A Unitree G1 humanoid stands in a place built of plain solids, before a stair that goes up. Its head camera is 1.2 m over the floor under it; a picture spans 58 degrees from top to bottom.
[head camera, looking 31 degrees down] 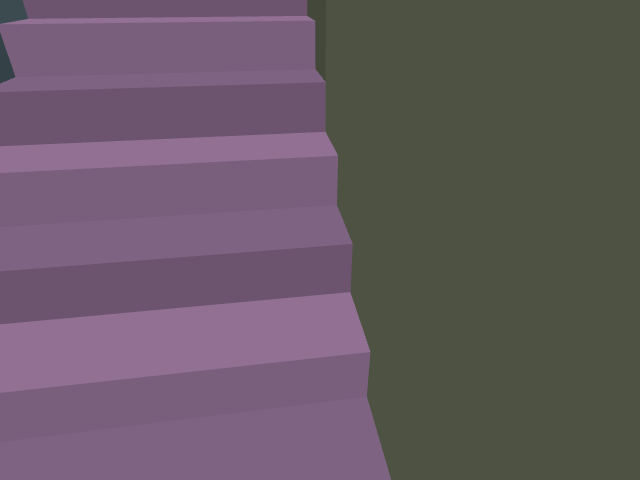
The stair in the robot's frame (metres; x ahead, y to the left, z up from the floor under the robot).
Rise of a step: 0.18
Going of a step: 0.26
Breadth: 1.13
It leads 8 degrees to the left of straight ahead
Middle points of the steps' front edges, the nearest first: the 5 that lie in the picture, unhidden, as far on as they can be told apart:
0.75 0.42 0.36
1.00 0.46 0.54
1.26 0.50 0.71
1.52 0.54 0.89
1.78 0.58 1.07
